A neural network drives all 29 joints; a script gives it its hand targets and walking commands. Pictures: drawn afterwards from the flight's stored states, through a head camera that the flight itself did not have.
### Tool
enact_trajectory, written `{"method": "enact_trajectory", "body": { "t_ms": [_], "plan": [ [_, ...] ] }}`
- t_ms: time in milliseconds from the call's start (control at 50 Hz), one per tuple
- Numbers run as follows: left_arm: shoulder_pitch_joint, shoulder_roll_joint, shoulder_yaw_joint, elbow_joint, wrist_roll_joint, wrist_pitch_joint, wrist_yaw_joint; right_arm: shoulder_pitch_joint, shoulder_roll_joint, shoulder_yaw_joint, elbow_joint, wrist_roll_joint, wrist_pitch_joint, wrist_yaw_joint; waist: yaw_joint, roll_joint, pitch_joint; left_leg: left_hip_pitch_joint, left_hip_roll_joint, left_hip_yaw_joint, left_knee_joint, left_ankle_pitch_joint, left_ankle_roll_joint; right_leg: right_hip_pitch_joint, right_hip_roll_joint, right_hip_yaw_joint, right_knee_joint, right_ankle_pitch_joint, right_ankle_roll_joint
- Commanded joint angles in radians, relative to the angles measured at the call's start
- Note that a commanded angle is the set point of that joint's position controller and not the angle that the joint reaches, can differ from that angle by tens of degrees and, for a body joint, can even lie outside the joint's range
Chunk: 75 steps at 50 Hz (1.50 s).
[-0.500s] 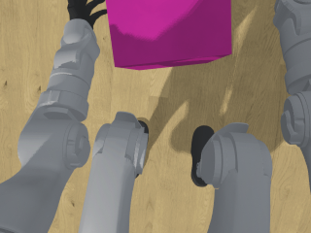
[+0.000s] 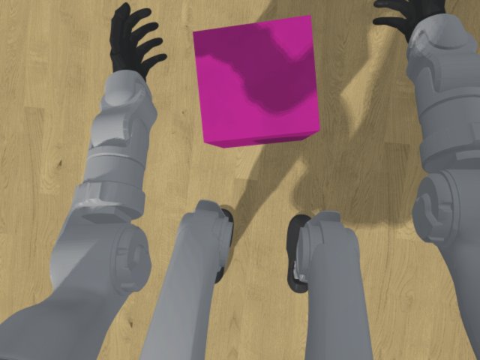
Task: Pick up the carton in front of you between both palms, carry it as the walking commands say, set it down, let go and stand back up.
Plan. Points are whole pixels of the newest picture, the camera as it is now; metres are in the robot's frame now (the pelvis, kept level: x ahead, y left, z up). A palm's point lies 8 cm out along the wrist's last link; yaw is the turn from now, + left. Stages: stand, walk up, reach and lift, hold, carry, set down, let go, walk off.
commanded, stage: set down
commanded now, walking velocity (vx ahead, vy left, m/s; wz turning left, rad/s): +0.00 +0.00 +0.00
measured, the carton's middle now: (257, 96) +0.52 +0.02 -0.36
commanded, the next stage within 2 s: let go in 0.44 s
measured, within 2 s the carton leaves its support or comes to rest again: neither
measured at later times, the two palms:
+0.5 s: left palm (48, 24) +0.49 +0.19 +0.04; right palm out of the picture +0.57 -0.20 +0.04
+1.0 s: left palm out of the picture +0.38 +0.23 +0.16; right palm out of the picture +0.41 -0.22 +0.14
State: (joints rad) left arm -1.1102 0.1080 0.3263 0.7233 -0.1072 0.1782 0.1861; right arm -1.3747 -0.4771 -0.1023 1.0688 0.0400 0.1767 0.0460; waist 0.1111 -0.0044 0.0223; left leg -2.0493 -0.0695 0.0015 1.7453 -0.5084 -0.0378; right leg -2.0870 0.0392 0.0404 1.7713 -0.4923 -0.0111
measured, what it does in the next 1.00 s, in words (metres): rises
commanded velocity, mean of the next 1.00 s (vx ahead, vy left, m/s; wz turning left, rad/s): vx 0.00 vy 0.00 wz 0.00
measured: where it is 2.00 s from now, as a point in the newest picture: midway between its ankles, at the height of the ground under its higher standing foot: (256, 262)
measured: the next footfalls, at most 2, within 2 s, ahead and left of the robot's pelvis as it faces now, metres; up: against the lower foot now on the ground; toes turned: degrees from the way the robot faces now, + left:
none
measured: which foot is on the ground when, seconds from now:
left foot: down 0.00-1.00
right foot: down 0.00-1.00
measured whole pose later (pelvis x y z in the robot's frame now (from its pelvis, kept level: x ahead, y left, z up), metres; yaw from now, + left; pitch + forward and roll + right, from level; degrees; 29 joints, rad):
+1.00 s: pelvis +0.09 +0.01 +0.25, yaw -4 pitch +26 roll +0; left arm -0.19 0.18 0.12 0.53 -0.01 0.04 -0.09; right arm -0.32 -0.20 -0.16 0.62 -0.06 0.06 -0.03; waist 0.08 0.03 -0.06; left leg -0.89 -0.03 -0.03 0.75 -0.32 0.00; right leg -0.91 0.04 0.06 0.75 -0.29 0.00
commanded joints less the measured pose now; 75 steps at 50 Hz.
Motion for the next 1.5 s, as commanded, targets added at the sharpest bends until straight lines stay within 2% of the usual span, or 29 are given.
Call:
{"method": "enact_trajectory", "body": {
  "t_ms": [0,120,400,480,540,620,660,740,840,940,1080,1140,1300,1360,1480],
  "plan": [
    [-0.171,0.111,0.008,-0.157,-0.002,-0.004,-0.007,-0.283,-0.118,-0.021,-0.157,-0.013,0.001,0.002,0.02,-0.182,-1.167,0.479,-0.016,0.11,-0.209,0.297,-0.034,0.838,0.021,-0.044,-0.199,0.297,0.008],
    [-0.113,0.108,0.021,-0.194,0.012,0.015,-0.028,-0.237,-0.095,-0.036,-0.197,-0.031,0.026,0.015,0.03,-0.191,-1.178,0.511,-0.016,0.113,-0.322,0.324,-0.034,0.967,0.024,-0.033,-0.309,0.358,0.015],
    [-0.006,0.069,0.063,-0.176,0.077,-0.011,-0.078,-0.126,-0.03,-0.104,-0.175,-0.103,0.007,0.038,0.036,-0.164,-1.051,0.667,-0.006,0.093,-0.6,0.402,-0.042,1.158,0.02,-0.002,-0.585,0.449,0.016],
    [0.049,0.054,0.064,-0.174,0.11,-0.024,-0.099,-0.049,0.0,-0.141,-0.172,-0.143,-0.002,0.032,0.019,-0.145,-1.043,0.746,-0.004,0.089,-0.667,0.423,-0.042,1.225,0.022,0.002,-0.659,0.483,0.016],
    [0.154,0.065,0.052,-0.191,0.143,-0.038,-0.128,0.069,0.045,-0.161,-0.216,-0.17,-0.009,0.008,0.012,-0.135,-1.095,0.816,-0.01,0.087,-0.715,0.464,-0.035,1.343,0.023,0.01,-0.705,0.575,0.021],
    [0.325,0.1,0.008,-0.227,0.179,-0.062,-0.183,0.279,0.137,-0.17,-0.336,-0.191,-0.021,-0.051,0.0,-0.119,-1.121,0.919,-0.015,0.076,-0.783,0.503,-0.013,1.496,0.022,0.023,-0.773,0.683,0.031],
    [0.406,0.128,-0.018,-0.247,0.187,-0.072,-0.213,0.377,0.171,-0.16,-0.41,-0.185,-0.029,-0.078,-0.001,-0.104,-1.076,0.984,-0.011,0.067,-0.818,0.503,0.0,1.526,0.019,0.024,-0.815,0.679,0.034],
    [0.537,0.157,-0.072,-0.273,0.168,-0.09,-0.258,0.528,0.205,-0.13,-0.535,-0.155,-0.054,-0.105,-0.007,-0.076,-0.914,1.143,0.01,0.036,-0.892,0.482,0.013,1.494,0.014,0.009,-0.914,0.56,0.037],
    [0.728,0.15,-0.142,-0.26,0.121,-0.122,-0.283,0.744,0.207,-0.094,-0.56,-0.119,-0.097,-0.093,-0.021,-0.041,-0.744,1.361,0.033,-0.005,-0.969,0.514,0.017,1.449,0.014,-0.008,-1.011,0.457,0.03],
    [0.921,0.149,-0.19,-0.269,0.091,-0.161,-0.279,0.974,0.206,-0.072,-0.546,-0.1,-0.144,-0.074,-0.032,-0.02,-0.643,1.537,0.043,-0.038,-1.033,0.625,0.012,1.499,0.013,-0.005,-1.066,0.487,0.021],
    [1.164,0.166,-0.246,-0.351,0.068,-0.195,-0.26,1.243,0.193,-0.043,-0.574,-0.077,-0.189,-0.055,-0.044,0.028,-0.502,1.745,0.05,-0.057,-1.129,0.763,0.003,1.635,0.013,0.004,-1.167,0.538,0.005],
    [1.234,0.174,-0.266,-0.377,0.059,-0.199,-0.256,1.334,0.187,-0.029,-0.601,-0.069,-0.198,-0.048,-0.056,0.019,-0.41,1.781,0.046,-0.052,-1.193,0.737,0.001,1.742,0.01,0.005,-1.225,0.557,0.003],
    [1.308,0.19,-0.275,-0.385,0.073,-0.165,-0.263,1.516,0.192,0.018,-0.673,-0.055,-0.17,-0.019,-0.098,-0.037,-0.179,1.832,0.027,-0.029,-1.33,0.548,0.009,1.959,-0.006,-0.008,-1.344,0.55,0.025],
    [1.303,0.196,-0.265,-0.38,0.091,-0.142,-0.263,1.538,0.189,0.031,-0.697,-0.05,-0.144,-0.006,-0.104,-0.027,-0.105,1.851,0.025,-0.023,-1.358,0.481,0.014,1.989,-0.01,-0.014,-1.372,0.498,0.027],
    [1.301,0.196,-0.251,-0.379,0.125,-0.089,-0.26,1.556,0.183,0.04,-0.733,-0.039,-0.09,0.019,-0.094,0.027,0.003,1.866,0.028,-0.012,-1.384,0.404,0.02,2.033,-0.008,-0.021,-1.401,0.418,0.022]
  ]
}}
